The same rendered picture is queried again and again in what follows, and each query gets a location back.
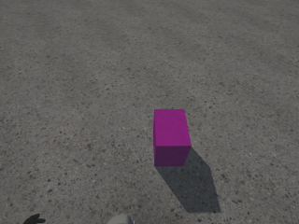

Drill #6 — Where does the left robot hand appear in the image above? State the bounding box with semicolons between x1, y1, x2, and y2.
23;214;46;224

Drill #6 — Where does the carton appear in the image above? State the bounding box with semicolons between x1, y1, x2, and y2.
153;109;192;167

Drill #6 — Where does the left robot thigh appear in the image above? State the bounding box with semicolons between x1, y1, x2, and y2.
107;214;135;224

